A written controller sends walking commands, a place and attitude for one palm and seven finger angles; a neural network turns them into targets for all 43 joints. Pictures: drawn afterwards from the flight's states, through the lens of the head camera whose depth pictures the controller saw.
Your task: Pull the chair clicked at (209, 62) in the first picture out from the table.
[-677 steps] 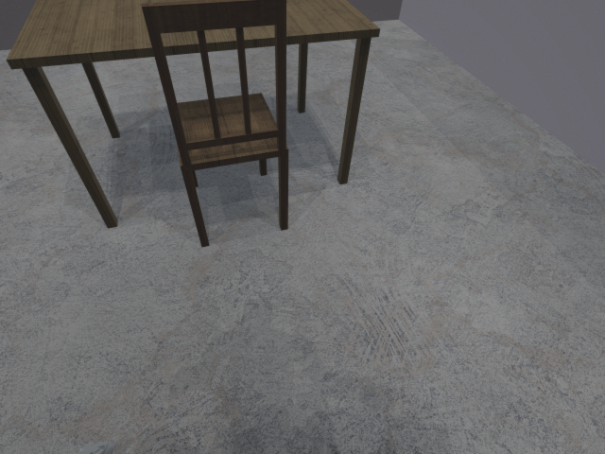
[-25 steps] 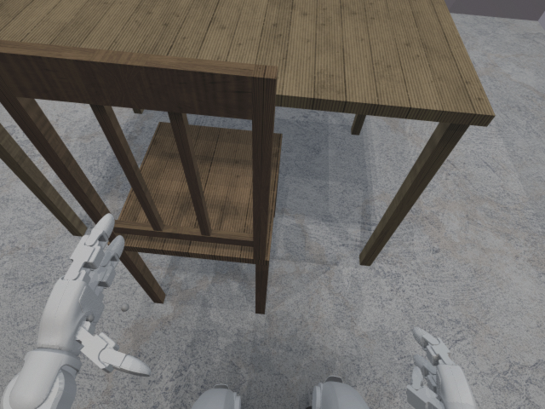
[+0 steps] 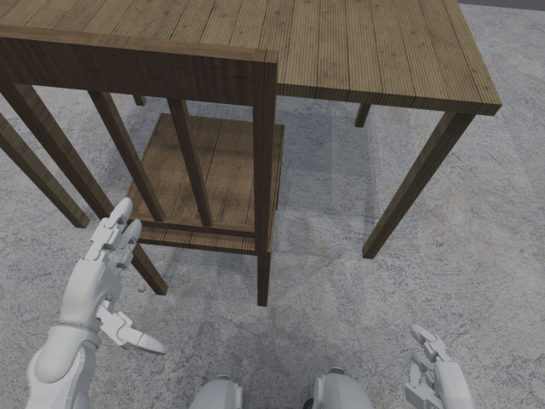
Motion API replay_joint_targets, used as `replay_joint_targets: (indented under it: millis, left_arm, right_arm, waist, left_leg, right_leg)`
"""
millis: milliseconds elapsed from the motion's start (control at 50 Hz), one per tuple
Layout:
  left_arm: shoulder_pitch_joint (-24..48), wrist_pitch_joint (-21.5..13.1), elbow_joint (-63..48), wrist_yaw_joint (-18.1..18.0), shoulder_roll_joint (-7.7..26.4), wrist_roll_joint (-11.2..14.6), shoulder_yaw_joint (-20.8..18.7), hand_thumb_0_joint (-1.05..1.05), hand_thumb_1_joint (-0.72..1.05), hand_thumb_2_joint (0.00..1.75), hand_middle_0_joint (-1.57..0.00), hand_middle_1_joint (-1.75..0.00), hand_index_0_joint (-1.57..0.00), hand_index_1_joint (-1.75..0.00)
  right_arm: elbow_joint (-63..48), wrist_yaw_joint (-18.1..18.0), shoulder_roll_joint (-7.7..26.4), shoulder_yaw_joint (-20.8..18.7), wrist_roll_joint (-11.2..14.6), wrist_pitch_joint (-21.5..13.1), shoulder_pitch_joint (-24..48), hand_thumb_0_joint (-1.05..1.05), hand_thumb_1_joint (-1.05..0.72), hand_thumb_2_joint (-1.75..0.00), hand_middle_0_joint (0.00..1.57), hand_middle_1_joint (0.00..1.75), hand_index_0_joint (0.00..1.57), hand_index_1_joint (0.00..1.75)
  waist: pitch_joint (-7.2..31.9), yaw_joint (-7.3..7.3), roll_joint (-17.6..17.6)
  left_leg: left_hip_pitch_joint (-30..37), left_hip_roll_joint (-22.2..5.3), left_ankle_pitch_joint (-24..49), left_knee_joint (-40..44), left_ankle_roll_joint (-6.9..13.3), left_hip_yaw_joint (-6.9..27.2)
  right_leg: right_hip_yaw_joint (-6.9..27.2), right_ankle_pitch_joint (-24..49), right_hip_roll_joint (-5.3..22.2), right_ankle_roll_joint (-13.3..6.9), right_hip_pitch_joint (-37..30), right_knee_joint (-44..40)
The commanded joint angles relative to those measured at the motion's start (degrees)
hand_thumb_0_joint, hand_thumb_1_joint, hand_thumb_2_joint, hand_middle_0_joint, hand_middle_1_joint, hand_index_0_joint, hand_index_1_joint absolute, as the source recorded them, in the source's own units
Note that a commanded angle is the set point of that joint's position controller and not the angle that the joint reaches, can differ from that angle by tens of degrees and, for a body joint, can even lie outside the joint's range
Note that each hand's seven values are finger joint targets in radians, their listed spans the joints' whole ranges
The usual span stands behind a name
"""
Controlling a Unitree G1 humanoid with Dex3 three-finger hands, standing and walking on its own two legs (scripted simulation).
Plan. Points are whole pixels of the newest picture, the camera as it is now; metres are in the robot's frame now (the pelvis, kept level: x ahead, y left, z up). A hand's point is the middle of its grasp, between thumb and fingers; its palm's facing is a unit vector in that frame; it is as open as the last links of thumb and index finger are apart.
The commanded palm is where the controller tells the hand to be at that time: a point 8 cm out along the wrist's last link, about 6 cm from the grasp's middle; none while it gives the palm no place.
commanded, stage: aim the fingers beside a spindle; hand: left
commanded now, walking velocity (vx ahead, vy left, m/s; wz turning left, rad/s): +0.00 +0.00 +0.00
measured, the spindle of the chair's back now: (135, 168) +0.49 +0.26 +0.01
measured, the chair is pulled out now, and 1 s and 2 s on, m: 0.00 0.00 0.00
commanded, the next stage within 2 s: push the fingers through the gap in 1.72 s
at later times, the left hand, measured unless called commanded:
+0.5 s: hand (165, 267) +0.31 +0.17 +0.01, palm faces -0.09 -1.00 -0.04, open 17.0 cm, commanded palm +0.29 +0.23 +0.02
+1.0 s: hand (182, 256) +0.33 +0.15 +0.00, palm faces -0.09 -1.00 -0.03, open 17.0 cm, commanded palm +0.32 +0.20 +0.00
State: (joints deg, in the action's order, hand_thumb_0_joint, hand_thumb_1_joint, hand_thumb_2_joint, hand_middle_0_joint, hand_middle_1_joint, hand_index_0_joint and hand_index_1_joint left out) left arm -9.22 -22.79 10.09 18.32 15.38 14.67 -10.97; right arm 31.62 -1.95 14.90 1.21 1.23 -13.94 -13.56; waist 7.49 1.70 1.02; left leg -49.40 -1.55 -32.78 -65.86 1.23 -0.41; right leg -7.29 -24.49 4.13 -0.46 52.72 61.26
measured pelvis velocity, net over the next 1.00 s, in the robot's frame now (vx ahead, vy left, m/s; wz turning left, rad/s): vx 0.00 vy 0.00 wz -0.01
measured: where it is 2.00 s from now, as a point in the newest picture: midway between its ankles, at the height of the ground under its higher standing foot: outside the picture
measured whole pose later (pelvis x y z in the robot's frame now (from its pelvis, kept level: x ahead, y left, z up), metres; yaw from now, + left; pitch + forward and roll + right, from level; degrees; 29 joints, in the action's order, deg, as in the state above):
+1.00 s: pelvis +0.00 +0.00 -0.02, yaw -1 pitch +22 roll -2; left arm 6.0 -25.4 21.6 12.4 13.1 11.0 -8.2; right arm 32.7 -0.3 14.3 0.5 0.2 -8.5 -12.4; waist 8.9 2.7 0.8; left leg -59.0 -1.5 -35.0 -72.2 1.4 -1.3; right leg -5.9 -26.4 4.4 -0.5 63.2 68.2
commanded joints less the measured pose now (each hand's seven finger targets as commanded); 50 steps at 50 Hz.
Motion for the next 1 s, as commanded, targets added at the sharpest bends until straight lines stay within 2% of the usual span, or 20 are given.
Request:
replay_joint_targets:
  millis: [0,140,160,240,260,320,340,380,440,480,520,580,640,700,760,800,840,880,940,980]
  left_arm:
    - [7.2,-3.6,-11.5,-1.2,8.3,0.4,-4.7,0.0,-0.5,0.3,-0.06,-0.08,-0.06,-0.08]
    - [7.2,-4.4,-8.6,-2.5,8.2,0.0,-5.4,0.0,-0.5,0.3,-0.06,-0.08,-0.06,-0.08]
    - [7.5,-4.6,-8.6,-2.2,6.9,0.2,-4.2,0.0,-0.5,0.3,-0.06,-0.08,-0.06,-0.08]
    - [11.5,-5.5,-7.0,-1.8,7.6,-0.1,-4.0,0.0,-0.5,0.3,-0.06,-0.08,-0.06,-0.08]
    - [13.5,-5.6,-7.1,-1.5,6.1,-0.2,-2.1,0.0,-0.5,0.3,-0.06,-0.08,-0.06,-0.08]
    - [14.4,-5.8,-7.0,-1.7,6.4,-0.1,-2.4,0.0,-0.5,0.3,-0.06,-0.08,-0.06,-0.08]
    - [15.1,-5.7,-6.0,-1.9,7.6,-0.4,-3.2,0.0,-0.5,0.3,-0.06,-0.08,-0.06,-0.08]
    - [14.5,-5.6,-5.9,-2.0,6.3,-0.4,-2.3,0.0,-0.5,0.3,-0.06,-0.08,-0.06,-0.08]
    - [16.5,-5.2,-3.3,-2.7,8.7,-0.9,-4.8,0.0,-0.5,0.3,-0.06,-0.08,-0.06,-0.08]
    - [15.9,-5.4,-4.1,-2.8,8.3,-0.6,-5.2,0.0,-0.5,0.3,-0.06,-0.08,-0.06,-0.08]
    - [16.4,-5.3,-4.1,-2.7,7.6,-0.5,-4.6,0.0,-0.5,0.3,-0.06,-0.08,-0.06,-0.08]
    - [16.8,-5.5,-4.3,-2.5,5.7,-0.7,-2.2,0.0,-0.5,0.3,-0.06,-0.08,-0.06,-0.08]
    - [19.5,-5.6,-3.5,-2.7,5.2,-1.3,-1.0,0.0,-0.5,0.3,-0.06,-0.08,-0.06,-0.08]
    - [20.2,-5.8,-2.6,-3.2,4.5,-1.6,-0.6,0.0,-0.5,0.3,-0.06,-0.08,-0.06,-0.08]
    - [21.6,-6.0,-2.3,-4.1,6.5,-2.0,-2.5,0.0,-0.5,0.3,-0.06,-0.08,-0.06,-0.08]
    - [22.1,-6.2,-2.9,-4.4,4.7,-2.2,-0.6,0.0,-0.5,0.3,-0.06,-0.08,-0.06,-0.08]
    - [22.4,-6.3,-1.7,-5.1,6.5,-2.6,-2.5,0.0,-0.5,0.3,-0.06,-0.08,-0.06,-0.08]
    - [24.4,-6.4,-1.5,-5.4,3.8,-2.9,0.3,0.0,-0.5,0.3,-0.06,-0.08,-0.06,-0.08]
    - [26.2,-6.5,1.0,-6.1,4.6,-3.3,-0.3,0.0,-0.5,0.3,-0.06,-0.08,-0.06,-0.08]
    - [27.4,-6.7,0.7,-6.4,3.3,-3.6,1.1,0.0,-0.5,0.3,-0.06,-0.08,-0.06,-0.08]
  right_arm:
    - [-8.0,-0.6,7.9,-3.6,-0.1,-2.7,0.4,0.0,-0.9,-0.9,0.2,0.3,0.2,0.3]
    - [-7.9,-0.1,7.7,-3.7,-0.1,-1.4,0.6,0.0,-0.9,-0.9,0.2,0.3,0.2,0.3]
    - [-8.0,0.0,7.5,-3.7,-0.1,-1.4,0.5,0.0,-0.9,-0.9,0.2,0.3,0.2,0.3]
    - [-7.1,-0.3,8.0,-3.7,-0.1,-1.2,0.2,0.0,-0.9,-0.9,0.2,0.3,0.2,0.3]
    - [-7.0,-0.3,7.9,-3.7,-0.2,-1.3,0.4,0.0,-0.9,-0.9,0.2,0.3,0.2,0.3]
    - [-6.5,-0.3,7.9,-3.9,-0.3,-1.4,0.0,0.0,-0.9,-0.9,0.2,0.3,0.2,0.3]
    - [-6.2,-0.4,8.2,-3.9,-0.3,-1.3,-0.3,0.0,-0.9,-0.9,0.2,0.3,0.2,0.3]
    - [-6.3,-0.1,7.8,-4.0,-0.4,-1.1,-0.1,0.0,-0.9,-0.9,0.2,0.3,0.2,0.3]
    - [-6.0,-0.2,8.1,-3.8,-0.4,-0.2,-0.2,0.0,-0.9,-0.9,0.2,0.3,0.2,0.3]
    - [-6.4,0.0,7.7,-3.9,-0.5,0.2,0.1,0.0,-0.9,-0.9,0.2,0.3,0.2,0.3]
    - [-6.6,0.2,7.6,-3.9,-0.4,0.5,0.1,0.0,-0.9,-0.9,0.2,0.3,0.2,0.3]
    - [-6.5,0.5,7.5,-3.9,-0.5,0.8,-0.1,0.0,-0.9,-0.9,0.2,0.3,0.2,0.3]
    - [-6.2,0.4,7.8,-4.1,-0.6,1.0,-0.3,0.0,-0.9,-0.9,0.2,0.3,0.2,0.3]
    - [-6.0,0.5,7.8,-4.2,-0.6,1.3,-0.4,0.0,-0.9,-0.9,0.2,0.3,0.2,0.3]
    - [-5.9,0.5,7.8,-4.2,-0.8,1.7,-0.5,0.0,-0.9,-0.9,0.2,0.3,0.2,0.3]
    - [-6.2,0.8,7.5,-4.2,-0.8,2.0,-0.1,0.0,-0.9,-0.9,0.2,0.3,0.2,0.3]
    - [-6.0,0.7,7.8,-4.3,-0.8,2.4,-0.3,0.0,-0.9,-0.9,0.2,0.3,0.2,0.3]
    - [-6.0,0.9,7.4,-4.1,-0.9,2.6,-0.1,0.0,-0.9,-0.9,0.2,0.3,0.2,0.3]
    - [-5.7,0.8,7.8,-4.2,-0.8,3.0,-0.3,0.0,-0.9,-0.9,0.2,0.3,0.2,0.3]
    - [-5.7,1.0,7.7,-4.2,-0.9,3.2,-0.3,0.0,-0.9,-0.9,0.2,0.3,0.2,0.3]
  waist:
    - [16.4,-0.3,2.8]
    - [16.2,-0.42,1.6]
    - [16.4,0.01,1.6]
    - [16.1,0.81,1.2]
    - [16.4,1.37,2.2]
    - [18.6,0.94,2.8]
    - [18.4,1.05,1.4]
    - [19.5,0.59,2.3]
    - [19.2,0.7,-0.4]
    - [20.6,-0.18,1.6]
    - [21.0,0.39,0.6]
    - [21.1,0.71,2.6]
    - [20.6,1.63,1.8]
    - [20.7,1.36,2.0]
    - [22.0,0.85,2.0]
    - [22.4,0.98,2.7]
    - [22.7,0.71,1.6]
    - [22.3,1.34,2.2]
    - [21.4,1.59,1.1]
    - [23.0,1.58,1.4]
  left_leg:
    - [4.9,1.6,18.9,11.6,-0.8,2.7]
    - [2.5,1.6,18.8,10.7,-0.7,1.9]
    - [2.5,1.7,18.3,10.5,-0.6,1.8]
    - [1.4,1.4,17.5,9.6,-0.5,2.1]
    - [1.9,1.5,17.2,9.3,-0.5,2.0]
    - [2.8,1.5,18.6,8.8,-0.6,2.3]
    - [2.4,1.3,19.3,8.8,-0.6,2.6]
    - [2.5,1.5,19.9,8.5,-0.6,2.2]
    - [-0.2,1.5,18.7,8.0,-0.4,2.2]
    - [0.1,1.7,20.1,7.8,-0.5,1.7]
    - [0.2,1.6,20.8,7.4,-0.5,1.6]
    - [1.3,1.3,22.2,7.1,-0.7,2.0]
    - [0.8,1.3,21.8,6.3,-0.6,2.3]
    - [0.4,1.4,20.9,6.1,-0.7,2.3]
    - [-0.1,1.4,21.2,5.8,-0.7,2.4]
    - [0.5,1.4,21.4,5.7,-0.8,2.3]
    - [-0.6,1.3,21.4,5.4,-0.8,2.5]
    - [-0.9,1.4,20.0,5.1,-0.8,2.3]
    - [-2.1,1.4,18.1,5.0,-0.7,2.6]
    - [-1.8,1.5,18.0,4.6,-0.7,2.5]
  right_leg:
    - [3.6,8.5,-2.6,-0.8,-14.0,-6.7]
    - [4.1,9.5,-2.6,-0.8,-14.2,-6.1]
    - [4.2,9.2,-2.6,-0.7,-14.1,-6.3]
    - [4.4,8.2,-2.7,-0.7,-12.3,-5.5]
    - [4.5,8.1,-2.6,-0.6,-11.3,-5.5]
    - [4.3,9.1,-2.5,-0.7,-11.3,-4.7]
    - [4.2,9.5,-2.6,-0.8,-11.1,-4.3]
    - [4.5,10.5,-2.4,-0.7,-11.9,-4.2]
    - [4.7,10.2,-2.5,-0.6,-12.4,-3.6]
    - [5.1,12.2,-2.4,-0.8,-13.7,-3.3]
    - [5.1,13.4,-2.4,-0.6,-13.9,-3.1]
    - [4.6,13.6,-2.5,-0.7,-12.0,-2.5]
    - [4.5,13.1,-2.5,-0.8,-10.1,-1.8]
    - [4.5,12.1,-2.4,-0.8,-9.3,-1.6]
    - [4.7,12.3,-2.4,-0.9,-9.5,-0.9]
    - [4.6,12.2,-2.3,-0.9,-8.9,-0.7]
    - [4.6,12.2,-2.5,-1.0,-9.1,-0.1]
    - [4.7,11.2,-2.4,-0.9,-7.9,0.0]
    - [4.6,9.2,-2.5,-1.0,-6.7,0.0]
    - [4.8,9.2,-2.4,-0.9,-6.6,0.4]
